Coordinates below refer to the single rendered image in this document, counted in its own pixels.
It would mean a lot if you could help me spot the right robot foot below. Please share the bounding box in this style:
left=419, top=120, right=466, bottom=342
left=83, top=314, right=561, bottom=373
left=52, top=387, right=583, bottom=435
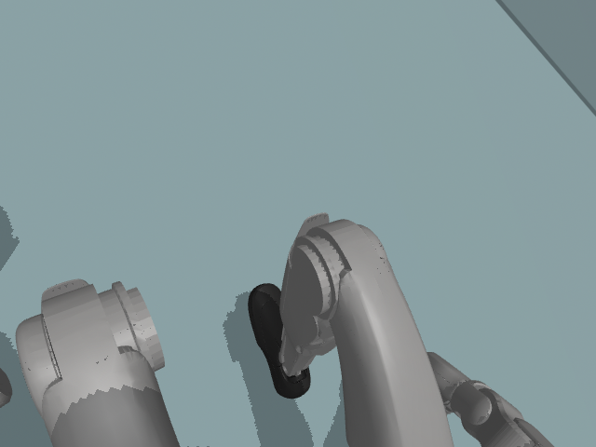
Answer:
left=248, top=283, right=310, bottom=399

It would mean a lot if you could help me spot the right robot arm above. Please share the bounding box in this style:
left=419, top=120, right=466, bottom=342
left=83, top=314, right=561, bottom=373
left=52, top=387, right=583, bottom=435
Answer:
left=450, top=380, right=554, bottom=447

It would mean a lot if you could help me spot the right robot hand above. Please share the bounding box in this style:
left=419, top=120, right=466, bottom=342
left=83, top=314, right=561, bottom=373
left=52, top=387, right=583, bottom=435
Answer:
left=427, top=352, right=471, bottom=414

